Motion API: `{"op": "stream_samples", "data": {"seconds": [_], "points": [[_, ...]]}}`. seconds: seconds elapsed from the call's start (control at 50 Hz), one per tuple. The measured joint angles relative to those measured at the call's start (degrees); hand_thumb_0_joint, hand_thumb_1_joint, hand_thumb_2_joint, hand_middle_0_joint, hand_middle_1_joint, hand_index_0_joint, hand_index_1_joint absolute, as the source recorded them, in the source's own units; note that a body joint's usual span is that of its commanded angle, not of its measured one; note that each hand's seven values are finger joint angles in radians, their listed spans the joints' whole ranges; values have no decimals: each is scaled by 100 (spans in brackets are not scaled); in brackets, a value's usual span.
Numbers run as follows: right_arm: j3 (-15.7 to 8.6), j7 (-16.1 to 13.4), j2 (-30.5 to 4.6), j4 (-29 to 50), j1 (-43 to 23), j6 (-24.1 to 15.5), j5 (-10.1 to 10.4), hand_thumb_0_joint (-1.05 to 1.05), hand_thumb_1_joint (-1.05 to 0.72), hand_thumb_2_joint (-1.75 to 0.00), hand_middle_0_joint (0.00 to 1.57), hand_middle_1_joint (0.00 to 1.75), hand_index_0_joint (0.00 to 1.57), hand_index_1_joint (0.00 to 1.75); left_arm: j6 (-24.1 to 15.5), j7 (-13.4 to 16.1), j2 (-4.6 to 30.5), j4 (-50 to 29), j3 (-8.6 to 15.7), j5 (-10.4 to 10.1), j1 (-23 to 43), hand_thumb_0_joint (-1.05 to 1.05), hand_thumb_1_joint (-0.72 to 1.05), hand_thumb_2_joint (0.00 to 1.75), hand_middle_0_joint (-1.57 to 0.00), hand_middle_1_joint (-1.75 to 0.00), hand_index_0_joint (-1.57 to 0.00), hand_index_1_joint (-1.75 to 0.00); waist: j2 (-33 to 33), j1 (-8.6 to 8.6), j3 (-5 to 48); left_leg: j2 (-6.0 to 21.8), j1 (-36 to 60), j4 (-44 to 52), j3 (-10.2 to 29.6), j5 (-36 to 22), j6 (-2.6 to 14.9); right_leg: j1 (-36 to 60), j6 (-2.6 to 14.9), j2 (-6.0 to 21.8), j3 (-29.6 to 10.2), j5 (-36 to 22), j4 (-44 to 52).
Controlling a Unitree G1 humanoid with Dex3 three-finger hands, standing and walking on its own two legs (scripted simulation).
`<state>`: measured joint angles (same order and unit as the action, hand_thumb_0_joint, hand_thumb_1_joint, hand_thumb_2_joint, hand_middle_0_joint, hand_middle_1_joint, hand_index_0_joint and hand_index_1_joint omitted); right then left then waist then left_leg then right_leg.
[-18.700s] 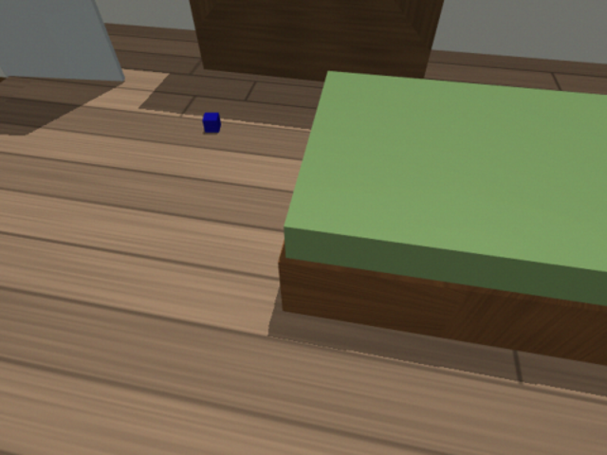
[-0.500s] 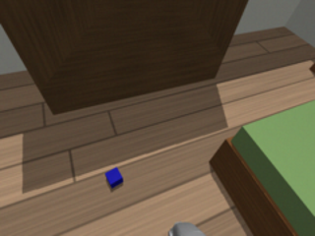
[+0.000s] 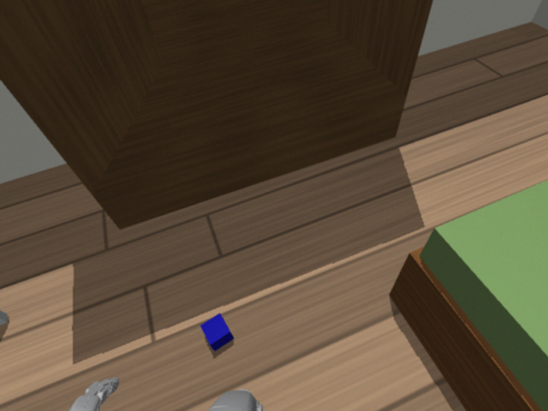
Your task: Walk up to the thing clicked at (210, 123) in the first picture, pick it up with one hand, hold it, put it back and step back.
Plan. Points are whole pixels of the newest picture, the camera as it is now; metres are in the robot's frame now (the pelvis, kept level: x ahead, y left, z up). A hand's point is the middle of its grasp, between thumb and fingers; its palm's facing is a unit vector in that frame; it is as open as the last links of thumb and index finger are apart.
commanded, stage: walk up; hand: left
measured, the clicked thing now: (217, 332) +0.45 +0.28 -0.73
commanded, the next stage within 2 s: stand in 0.94 s
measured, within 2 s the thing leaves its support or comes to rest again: neither
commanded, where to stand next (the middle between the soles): +0.07 +0.04 m, yaw +1 degrees
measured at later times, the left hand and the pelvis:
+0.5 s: hand out of the picture +0.03 +0.30 -0.16, palm faces +0.00 -0.91 -0.42, open 7.4 cm; pelvis -0.03 +0.03 -0.01, yaw +1 degrees
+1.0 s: hand out of the picture +0.06 +0.29 -0.14, palm faces +0.02 -0.94 -0.34, open 7.4 cm; pelvis -0.02 +0.04 +0.01, yaw +1 degrees
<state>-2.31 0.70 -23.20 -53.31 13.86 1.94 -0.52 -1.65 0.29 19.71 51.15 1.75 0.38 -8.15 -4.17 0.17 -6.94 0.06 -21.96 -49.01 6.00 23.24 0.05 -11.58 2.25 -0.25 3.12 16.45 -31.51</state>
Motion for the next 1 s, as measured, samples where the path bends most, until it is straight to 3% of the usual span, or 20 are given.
{"op": "stream_samples", "data": {"seconds": [0.14, 0.16, 0.2, 0.26, 0.3, 0.38, 0.44, 0.52, 0.54, 0.58, 0.6, 0.78, 1.0], "points": [[-46, 37, 69, 207, -308, 50, -71, 1, -90, -90, 20, 30, 20, 30, 141, 135, 143, -96, 15, -56, 167, 0, 90, 90, -20, -30, -20, -30, 284, 18, -227, -29, 244, 673, -425, -169, 141, -499, -121, 222, 78, 392, -791], [-67, 48, 60, 238, -336, 28, -92, 1, -90, -90, 20, 30, 20, 30, 157, 152, 182, -94, 9, -74, 175, 0, 90, 90, -21, -30, -20, -30, 328, 39, -238, -36, 351, 947, -460, -528, 139, -596, -161, 266, 92, 475, -960], [-107, 68, 89, 278, -459, 12, -133, 1, -90, -90, 20, 30, 20, 30, 210, 194, 262, -43, 24, -135, 255, 0, 90, 90, -20, -30, -20, -30, 514, 7, -359, -148, 319, 902, -541, -506, 77, -779, -173, 379, -37, 492, -1283], [-117, 93, 89, 375, -613, -6, -116, 1, -90, -90, 20, 30, 20, 30, 297, 237, 303, 93, 36, -166, 286, 0, 90, 90, -20, -30, -20, -30, 487, 6, -423, -82, 224, 784, -518, -432, 129, -1011, -132, 121, -318, 1504, -2061], [-96, 65, 114, 440, -673, -17, -114, 1, -90, -90, 20, 30, 20, 30, 306, 235, 330, 171, 45, -176, 236, 0, 90, 90, -20, -30, -20, -30, 475, 6, -371, -48, 180, 828, -511, -483, 133, -1055, -114, 9, -398, 1667, -2356], [-48, 47, 114, 512, -758, -27, -129, 1, -90, -90, 20, 30, 20, 30, 197, 175, 325, 275, 42, -105, 35, 0, 90, 90, -20, -30, -20, -30, 392, -39, -225, -7, 82, 851, -545, -546, 118, -655, -162, 28, -253, 1407, -1577], [-13, 51, 77, 439, -818, 4, -63, 1, -90, -90, 20, 30, 20, 30, 54, 169, 225, 411, 38, 21, -109, 0, 90, 90, -20, -30, -20, -30, 129, -86, -194, 147, 55, 667, -466, -474, 50, -170, -168, -118, -98, 466, -557], [41, 72, 163, 189, -791, 45, 4, 1, -90, -90, 20, 30, 20, 30, -35, 94, 186, 507, -48, 99, -359, 0, 90, 90, -20, -30, -20, -30, 165, -191, 16, -23, 194, 583, -366, 254, 104, -134, -154, -5, -182, 455, -493], [46, 84, 163, 135, -778, 19, 18, 1, -90, -90, 20, 30, 20, 30, -46, 85, 176, 531, -64, 101, -392, 0, 90, 90, -20, -30, -20, -30, 168, -184, 51, -14, 299, 756, -375, 145, 120, -121, -180, 35, -184, 447, -472], [39, 90, 169, 15, -743, -78, 7, 1, -90, -90, 20, 30, 20, 30, -28, 54, 168, 577, -86, 80, -384, 0, 90, 90, -20, -30, -20, -30, 192, -136, 82, -10, 516, 1285, -423, -733, 74, -100, -249, 138, -156, 458, -481], [42, 89, 187, -52, -727, -122, -15, 1, -90, -90, 20, 30, 20, 30, 2, 38, 164, 594, -87, 60, -351, 0, 90, 90, -20, -30, -20, -30, 238, -150, 83, -56, 570, 1380, -459, -823, 42, -84, -283, 196, -181, 449, -471], [217, 127, 341, -550, -640, -242, -17, 1, -90, -90, 20, 30, 20, 30, 36, -56, 187, 879, -107, -13, -147, 0, 90, 90, -20, -30, -20, -30, 377, -129, 365, -1, 908, 2014, -461, -984, -19, 321, -293, 142, -177, 39, 365], [204, 35, 272, -913, -842, -304, 4, 1, -90, -90, 20, 30, 20, 30, 52, -58, 91, 1205, -154, -35, 277, 0, 90, 90, -20, -30, -20, -30, 411, -35, 413, 16, 1224, 2597, -468, -1261, -42, 639, -299, 127, -179, -252, 967]]}}
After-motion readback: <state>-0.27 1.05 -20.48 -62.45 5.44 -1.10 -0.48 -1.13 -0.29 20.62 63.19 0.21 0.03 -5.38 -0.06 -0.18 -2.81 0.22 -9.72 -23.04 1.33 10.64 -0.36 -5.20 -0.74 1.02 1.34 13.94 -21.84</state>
